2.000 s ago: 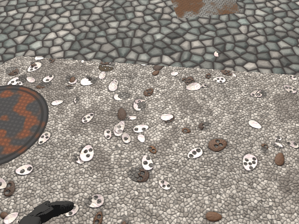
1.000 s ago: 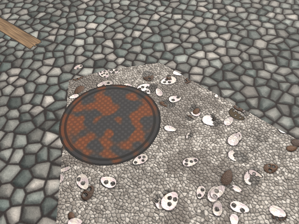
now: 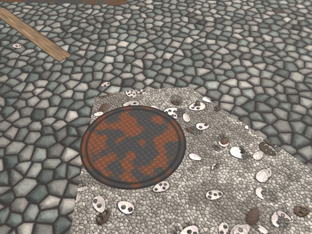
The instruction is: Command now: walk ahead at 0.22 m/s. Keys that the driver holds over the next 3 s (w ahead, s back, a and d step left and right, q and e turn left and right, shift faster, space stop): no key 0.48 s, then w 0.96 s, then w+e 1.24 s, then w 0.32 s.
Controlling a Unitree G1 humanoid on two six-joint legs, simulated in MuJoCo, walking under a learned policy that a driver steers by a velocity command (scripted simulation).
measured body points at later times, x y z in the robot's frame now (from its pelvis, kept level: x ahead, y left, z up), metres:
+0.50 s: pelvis +0.09 -0.02 +0.00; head +0.10 -0.02 +0.45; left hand +0.14 +0.24 -0.14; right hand +0.23 -0.28 -0.12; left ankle +0.12 +0.11 -0.73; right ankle +0.01 -0.12 -0.73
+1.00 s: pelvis +0.24 +0.02 +0.01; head +0.25 +0.03 +0.46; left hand +0.34 +0.29 -0.12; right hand +0.25 -0.23 -0.13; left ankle +0.17 +0.10 -0.73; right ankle +0.24 -0.13 -0.65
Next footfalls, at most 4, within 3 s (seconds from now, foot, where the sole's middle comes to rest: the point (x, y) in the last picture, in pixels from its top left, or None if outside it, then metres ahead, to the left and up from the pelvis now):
0.40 left None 0.21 0.11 -0.77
1.28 right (194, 226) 0.57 -0.12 -0.77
1.82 left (142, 171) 0.85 0.11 -0.77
2.36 right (205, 141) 1.03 -0.22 -0.77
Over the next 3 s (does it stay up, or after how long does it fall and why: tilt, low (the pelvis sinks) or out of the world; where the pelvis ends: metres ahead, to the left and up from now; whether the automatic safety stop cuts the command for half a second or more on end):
stays up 1.25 -0.24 0.00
